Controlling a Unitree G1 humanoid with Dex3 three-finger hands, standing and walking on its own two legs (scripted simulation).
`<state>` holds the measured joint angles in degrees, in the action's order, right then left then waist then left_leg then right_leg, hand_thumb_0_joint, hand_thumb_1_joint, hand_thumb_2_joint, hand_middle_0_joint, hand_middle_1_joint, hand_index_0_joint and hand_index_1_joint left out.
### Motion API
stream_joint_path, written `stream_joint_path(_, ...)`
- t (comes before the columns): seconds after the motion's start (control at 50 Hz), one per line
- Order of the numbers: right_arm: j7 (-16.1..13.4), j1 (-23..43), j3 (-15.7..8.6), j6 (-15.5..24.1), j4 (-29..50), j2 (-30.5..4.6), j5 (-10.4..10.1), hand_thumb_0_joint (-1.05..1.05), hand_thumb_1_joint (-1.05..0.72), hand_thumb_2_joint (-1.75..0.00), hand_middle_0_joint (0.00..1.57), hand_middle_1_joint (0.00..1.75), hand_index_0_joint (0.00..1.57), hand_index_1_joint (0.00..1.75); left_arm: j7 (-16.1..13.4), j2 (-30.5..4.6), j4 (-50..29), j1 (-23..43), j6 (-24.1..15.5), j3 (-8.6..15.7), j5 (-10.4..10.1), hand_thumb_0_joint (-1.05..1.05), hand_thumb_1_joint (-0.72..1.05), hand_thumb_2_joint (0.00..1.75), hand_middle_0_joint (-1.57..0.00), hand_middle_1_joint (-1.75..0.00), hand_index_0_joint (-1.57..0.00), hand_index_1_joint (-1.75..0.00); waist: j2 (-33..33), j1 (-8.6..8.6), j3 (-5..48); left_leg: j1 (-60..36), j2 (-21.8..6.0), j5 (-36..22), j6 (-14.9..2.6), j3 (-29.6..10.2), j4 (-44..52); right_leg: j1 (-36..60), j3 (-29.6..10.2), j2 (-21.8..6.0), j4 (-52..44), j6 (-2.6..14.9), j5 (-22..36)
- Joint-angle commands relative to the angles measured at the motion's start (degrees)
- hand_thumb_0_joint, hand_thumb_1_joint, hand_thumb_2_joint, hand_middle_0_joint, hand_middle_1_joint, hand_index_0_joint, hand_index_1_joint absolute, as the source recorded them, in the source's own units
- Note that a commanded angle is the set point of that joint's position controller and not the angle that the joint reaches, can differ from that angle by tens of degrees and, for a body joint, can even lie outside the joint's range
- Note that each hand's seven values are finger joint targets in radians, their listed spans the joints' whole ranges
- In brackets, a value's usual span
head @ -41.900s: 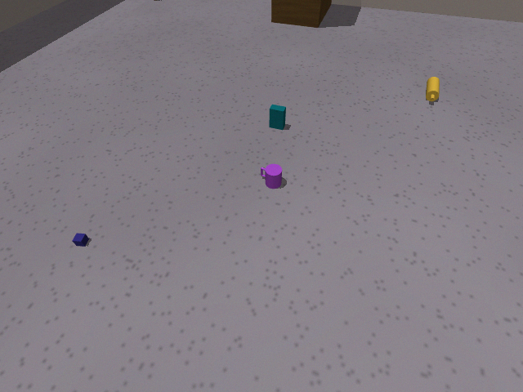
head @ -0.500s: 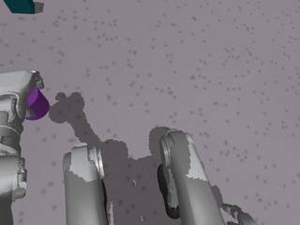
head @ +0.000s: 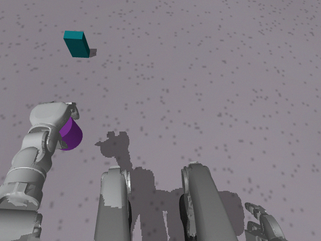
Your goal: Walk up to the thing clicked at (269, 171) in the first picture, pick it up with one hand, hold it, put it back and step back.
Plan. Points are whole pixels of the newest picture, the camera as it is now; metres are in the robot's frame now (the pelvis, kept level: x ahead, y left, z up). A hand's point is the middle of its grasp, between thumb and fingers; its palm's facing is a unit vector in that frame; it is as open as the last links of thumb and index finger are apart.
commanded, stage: lift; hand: left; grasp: from above
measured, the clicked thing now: (56, 130) +0.42 +0.29 -0.14
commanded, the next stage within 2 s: hold in 0.90 s
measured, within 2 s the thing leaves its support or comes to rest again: neither
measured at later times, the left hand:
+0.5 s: hand (30, 122) +0.36 +0.24 +0.08, palm faces -0.47 -0.09 -0.88, open 10.2 cm
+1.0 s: hand (14, 92) +0.37 +0.23 +0.16, palm faces -0.47 -0.10 -0.88, open 10.2 cm
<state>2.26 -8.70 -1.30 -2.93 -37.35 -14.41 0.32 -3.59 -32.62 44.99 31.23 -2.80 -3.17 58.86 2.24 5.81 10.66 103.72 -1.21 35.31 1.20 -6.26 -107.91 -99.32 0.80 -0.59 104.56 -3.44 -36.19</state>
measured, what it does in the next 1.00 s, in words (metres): rises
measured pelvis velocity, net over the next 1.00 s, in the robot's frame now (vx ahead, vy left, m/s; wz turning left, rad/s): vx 0.07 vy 0.00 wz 0.03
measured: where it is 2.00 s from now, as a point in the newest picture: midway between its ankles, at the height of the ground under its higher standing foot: (157, 232)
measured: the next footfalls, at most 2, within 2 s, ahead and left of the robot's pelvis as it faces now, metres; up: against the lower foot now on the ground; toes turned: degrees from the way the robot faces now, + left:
none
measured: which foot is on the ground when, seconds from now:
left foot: down 0.00-1.00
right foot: down 0.00-1.00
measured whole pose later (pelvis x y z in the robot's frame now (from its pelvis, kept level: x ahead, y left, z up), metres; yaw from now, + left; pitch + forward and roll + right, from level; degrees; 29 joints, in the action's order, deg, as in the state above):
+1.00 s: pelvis +0.07 +0.00 +0.24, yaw +2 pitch +10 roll -1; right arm -2.2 -15.1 -2.6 -0.4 -42.1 -13.9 -1.6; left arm -7.3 -21.5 48.3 18.0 1.6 -10.3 57.2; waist 1.5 3.0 4.7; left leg 35.8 -2.4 21.2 1.2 0.0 -47.1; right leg -34.5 -1.5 -1.4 45.9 -2.3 -21.3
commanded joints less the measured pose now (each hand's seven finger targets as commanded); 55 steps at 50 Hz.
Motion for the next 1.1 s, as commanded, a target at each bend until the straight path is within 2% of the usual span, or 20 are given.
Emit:
stream_joint_path(0.0,-1.8,-6.1,-3.6,0.7,3.3,-10.4,-0.7,0.0,-0.91,-0.9,0.2,0.3,0.2,0.3,-2.9,-14.4,-14.8,17.7,1.2,5.1,-0.8,0.0,0.62,0.96,-0.93,-0.98,-0.96,-0.94,9.7,0.06,32.9,-36.6,0.6,-3.5,-1.96,3.0,23.2,20.7,3.3,2.3,-19.8,4.7,6.2)
stream_joint_path(0.02,-2.1,-5.6,-3.4,0.7,3.3,-10.3,-0.9,0.0,-0.91,-0.9,0.2,0.3,0.2,0.3,-3.0,-13.7,-14.9,16.7,1.5,4.7,-1.2,0.0,0.61,0.97,-0.94,-0.96,-0.97,-0.93,9.4,-0.05,32.0,-37.8,0.4,-3.3,-1.97,3.1,24.6,22.2,3.2,2.3,-21.0,4.67,6.3)
stream_joint_path(0.04,-2.3,-5.2,-3.3,0.8,3.4,-9.7,-1.0,0.0,-0.91,-0.9,0.2,0.3,0.2,0.3,-2.8,-10.8,-16.1,16.2,1.7,2.8,-1.5,0.0,0.62,0.99,-0.94,-0.96,-0.97,-0.94,9.5,0.42,31.6,-38.9,0.6,-3.3,-1.91,3.3,25.7,23.4,2.8,2.4,-22.6,4.68,6.2)
stream_joint_path(0.08,-2.9,-4.6,-3.2,0.9,3.1,-9.8,-1.4,0.0,-0.91,-0.9,0.2,0.3,0.2,0.3,-3.1,-12.2,-14.8,12.1,2.3,4.1,-1.7,0.0,0.62,0.98,-0.95,-0.94,-0.97,-0.92,7.2,-0.56,28.2,-39.9,0.6,-2.5,-1.98,3.3,28.7,26.4,2.5,2.4,-25.7,4.62,5.2)
stream_joint_path(0.12,-3.4,-4.3,-3.0,1.2,2.7,-9.3,-1.6,0.0,-0.91,-0.9,0.2,0.3,0.2,0.3,-3.0,-10.0,-15.9,12.1,2.6,2.5,-1.6,0.0,0.61,0.97,-0.96,-0.91,-0.97,-0.9,7.7,-0.23,27.0,-42.8,0.4,-3.6,-1.82,3.6,31.1,28.8,2.2,2.4,-27.9,4.68,6.5)
stream_joint_path(0.14,-3.7,-4.2,-3.0,1.3,2.8,-9.2,-1.7,0.0,-0.91,-0.9,0.2,0.3,0.2,0.3,-3.2,-10.8,-17.6,12.9,2.7,3.1,-1.7,0.0,0.6,1.0,-0.95,-0.94,-0.96,-0.93,8.0,-0.26,27.4,-44.4,0.3,-4.5,-1.76,3.7,32.2,30.5,1.9,2.4,-29.2,4.6,7.0)
stream_joint_path(0.2,-4.4,-4.2,-2.7,1.8,2.2,-8.6,-2.0,0.0,-0.91,-0.9,0.2,0.3,0.2,0.3,-3.9,-9.9,-15.4,9.6,2.9,3.1,-1.7,0.0,0.57,1.01,-0.93,-0.93,-0.94,-0.92,5.2,-0.68,23.5,-46.8,0.5,-5.6,-1.82,4.0,35.8,35.7,1.1,2.4,-33.7,4.48,7.6)
stream_joint_path(0.22,-4.6,-4.3,-2.6,2.0,2.1,-8.3,-2.0,0.0,-0.91,-0.9,0.2,0.3,0.2,0.3,-3.9,-8.4,-15.6,10.8,2.8,1.6,-1.6,0.0,0.59,1.02,-0.94,-0.97,-0.95,-0.95,5.1,-0.14,22.2,-47.4,0.5,-6.1,-1.86,4.2,36.8,36.7,0.9,2.5,-35.1,4.44,8.1)
stream_joint_path(0.28,-5.2,-4.5,-2.8,2.7,1.6,-8.3,-2.1,0.0,-0.91,-0.9,0.2,0.3,0.2,0.3,-4.5,-8.7,-14.0,9.8,2.7,2.0,-1.7,0.0,0.55,1.03,-0.91,-0.96,-0.92,-0.95,4.3,-0.79,20.2,-50.8,0.5,-5.7,-1.77,4.3,40.8,40.8,0.2,2.5,-39.5,4.41,7.6)
stream_joint_path(0.32,-5.4,-4.6,-2.6,3.3,1.3,-8.1,-2.1,0.0,-0.91,-0.9,0.2,0.3,0.2,0.3,-4.5,-5.5,-12.0,8.9,2.9,0.0,-1.8,0.0,0.56,1.03,-0.91,-0.96,-0.93,-0.95,3.8,-0.5,18.0,-53.1,0.4,-5.4,-1.6,3.7,43.7,42.5,0.3,2.5,-41.6,4.49,7.7)
stream_joint_path(0.34,-5.4,-4.9,-2.8,3.5,1.1,-8.3,-2.1,0.0,-0.91,-0.9,0.2,0.3,0.2,0.3,-4.6,-5.6,-9.3,6.4,3.1,0.4,-1.7,0.0,0.56,1.02,-0.91,-0.96,-0.92,-0.94,2.9,-0.89,16.8,-53.8,0.3,-6.1,-1.57,3.7,44.7,43.6,0.3,2.4,-42.7,4.35,8.4)
stream_joint_path(0.44,-5.7,-6.2,-2.8,4.2,1.0,-8.0,-2.1,0.0,-0.91,-0.91,0.2,0.3,0.2,0.3,-5.3,-4.2,-10.6,7.6,3.1,-1.0,-1.4,0.0,0.55,1.02,-0.91,-0.96,-0.92,-0.95,2.6,-1.45,17.0,-59.8,1.0,-11.4,-1.57,5.1,49.2,51.1,-0.1,2.6,-48.4,4.28,13.2)
stream_joint_path(0.64,-5.5,-7.6,-3.2,4.5,-0.1,-8.3,-1.9,0.0,-0.91,-0.9,0.2,0.3,0.2,0.3,-7.7,-4.0,-8.4,8.1,4.2,-0.9,-0.9,0.0,0.56,1.11,-0.93,-0.99,-0.93,-0.99,2.6,-1.86,14.6,-71.5,1.2,-20.2,-1.12,5.9,58.3,60.8,0.1,2.3,-57.2,3.84,21.4)
stream_joint_path(0.68,-5.3,-7.4,-3.2,4.5,0.0,-8.0,-1.9,0.0,-0.91,-0.9,0.2,0.3,0.2,0.3,-7.6,-2.5,-7.7,7.7,4.3,-2.0,-1.2,0.0,0.56,1.13,-0.93,-0.99,-0.93,-0.99,1.7,-1.76,13.3,-72.7,1.4,-20.6,-1.28,6.4,59.7,62.9,-0.1,2.1,-59.2,3.62,22.1)
stream_joint_path(0.74,-5.1,-7.5,-3.5,4.4,0.4,-8.3,-1.9,0.0,-0.91,-0.9,0.2,0.3,0.2,0.3,-7.2,-2.7,-6.8,5.7,4.5,-1.4,-1.1,0.0,0.56,1.14,-0.93,-1.0,-0.93,-1.01,1.7,-2.58,12.7,-75.0,1.4,-22.5,-1.08,6.2,62.0,65.2,-0.3,2.0,-61.1,3.65,23.4)
stream_joint_path(0.76,-5.1,-7.4,-3.5,4.4,0.2,-8.0,-1.8,0.0,-0.9,-0.9,0.2,0.3,0.2,0.3,-7.2,-1.4,-7.2,6.5,4.5,-2.3,-1.1,0.0,0.55,1.14,-0.93,-0.99,-0.92,-0.99,2.0,-2.37,12.5,-75.8,1.4,-23.0,-0.99,6.2,62.6,65.8,-0.4,2.1,-61.6,3.66,23.9)
stream_joint_path(0.9,-4.8,-6.9,-3.9,4.1,0.7,-8.1,-2.1,0.0,-0.9,-0.9,0.2,0.3,0.2,0.3,-6.3,-0.4,-7.7,5.8,4.2,-3.0,-1.3,0.0,0.56,1.15,-0.94,-1.0,-0.94,-1.0,0.7,-2.55,10.1,-80.0,1.3,-25.3,-0.92,6.5,67.0,69.3,-0.3,2.1,-65.6,3.65,25.7)
stream_joint_path(0.92,-4.8,-6.8,-4.0,4.2,0.8,-8.3,-2.1,0.0,-0.9,-0.9,0.2,0.3,0.2,0.3,-6.4,-1.5,-7.7,5.3,4.2,-2.0,-1.2,0.0,0.58,1.15,-0.94,-1.02,-0.94,-1.02,0.5,-3.02,10.0,-80.4,1.4,-25.3,-0.87,6.5,67.6,69.9,-0.3,2.1,-66.1,3.66,25.5)
stream_joint_path(0.96,-4.8,-6.4,-4.0,4.3,0.8,-8.1,-2.0,0.0,-0.9,-0.9,0.2,0.3,0.2,0.3,-6.4,-1.0,-9.1,6.6,4.0,-2.4,-1.2,0.0,0.58,1.15,-0.93,-1.03,-0.94,-1.02,1.8,-3.05,10.4,-82.1,1.3,-25.9,-0.52,6.4,68.7,70.8,-0.2,2.2,-66.6,3.77,25.5)
stream_joint_path(1.08,-4.9,-6.0,-4.5,4.0,0.8,-8.6,-2.2,0.0,-0.9,-0.9,0.2,0.3,0.2,0.3,-5.7,-2.3,-10.1,7.3,3.5,-2.1,-0.5,0.0,0.58,1.09,-0.93,-0.97,-0.94,-0.96,0.3,-2.96,11.6,-85.7,1.7,-31.7,-0.73,7.1,69.7,75.1,-0.6,2.0,-68.5,3.32,31.3)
